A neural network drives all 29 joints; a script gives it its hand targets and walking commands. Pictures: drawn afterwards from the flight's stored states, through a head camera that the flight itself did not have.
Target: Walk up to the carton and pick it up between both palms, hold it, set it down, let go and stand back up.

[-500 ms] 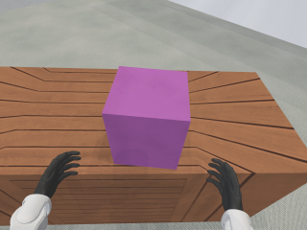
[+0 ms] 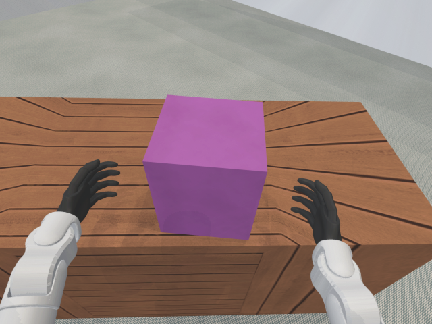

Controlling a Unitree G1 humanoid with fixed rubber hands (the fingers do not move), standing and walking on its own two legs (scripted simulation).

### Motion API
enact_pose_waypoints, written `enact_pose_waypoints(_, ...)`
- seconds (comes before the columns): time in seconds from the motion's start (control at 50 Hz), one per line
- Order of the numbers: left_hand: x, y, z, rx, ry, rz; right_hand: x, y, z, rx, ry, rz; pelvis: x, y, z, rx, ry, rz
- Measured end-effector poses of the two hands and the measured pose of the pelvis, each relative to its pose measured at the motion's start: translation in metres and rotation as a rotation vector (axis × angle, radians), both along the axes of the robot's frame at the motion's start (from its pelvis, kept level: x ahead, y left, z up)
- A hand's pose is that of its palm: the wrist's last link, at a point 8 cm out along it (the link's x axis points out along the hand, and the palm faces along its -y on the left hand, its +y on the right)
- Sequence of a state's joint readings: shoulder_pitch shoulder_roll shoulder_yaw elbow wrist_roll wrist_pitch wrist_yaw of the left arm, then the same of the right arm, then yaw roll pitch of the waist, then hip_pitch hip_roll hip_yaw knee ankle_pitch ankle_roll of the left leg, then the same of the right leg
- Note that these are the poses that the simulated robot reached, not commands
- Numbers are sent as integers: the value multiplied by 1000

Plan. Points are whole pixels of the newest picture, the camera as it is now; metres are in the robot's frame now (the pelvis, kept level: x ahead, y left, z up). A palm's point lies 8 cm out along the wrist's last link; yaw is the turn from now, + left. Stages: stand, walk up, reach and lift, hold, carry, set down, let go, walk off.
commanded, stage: reach and lift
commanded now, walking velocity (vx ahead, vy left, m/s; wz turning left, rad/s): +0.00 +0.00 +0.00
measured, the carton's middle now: (209, 170) +0.44 +0.02 +0.02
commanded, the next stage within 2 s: none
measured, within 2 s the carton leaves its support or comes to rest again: neither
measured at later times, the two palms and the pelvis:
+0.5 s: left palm (81, 148) +0.37 +0.24 +0.16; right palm (318, 174) +0.34 -0.16 +0.13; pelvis +0.00 +0.00 +0.00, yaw +0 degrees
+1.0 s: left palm (95, 104) +0.42 +0.22 +0.21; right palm (311, 130) +0.40 -0.15 +0.18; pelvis +0.00 +0.00 +0.00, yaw +0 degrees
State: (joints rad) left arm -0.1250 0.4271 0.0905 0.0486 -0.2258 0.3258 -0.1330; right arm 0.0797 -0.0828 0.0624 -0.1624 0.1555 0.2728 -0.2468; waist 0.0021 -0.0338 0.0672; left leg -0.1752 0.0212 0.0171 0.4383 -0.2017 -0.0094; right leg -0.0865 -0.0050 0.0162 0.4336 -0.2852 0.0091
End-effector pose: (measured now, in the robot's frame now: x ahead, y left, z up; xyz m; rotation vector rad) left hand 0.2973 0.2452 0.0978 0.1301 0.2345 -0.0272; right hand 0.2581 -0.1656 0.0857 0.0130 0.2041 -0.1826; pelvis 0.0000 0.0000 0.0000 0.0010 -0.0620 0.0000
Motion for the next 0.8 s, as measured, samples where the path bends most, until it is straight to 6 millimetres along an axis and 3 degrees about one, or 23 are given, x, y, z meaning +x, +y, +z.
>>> enact_pose_waypoints(0.5,70,-8,65,-56,-26,12,81,1,46,-12,-23,4,-2,1,0,-1,-1,0)
enact_pose_waypoints(0.7,91,-5,77,-100,-6,41,108,10,60,-24,4,15,-5,1,0,-2,-6,0)
enact_pose_waypoints(0.8,103,-9,92,-106,-36,49,123,10,78,-15,-10,-3,-5,1,0,-2,-6,0)
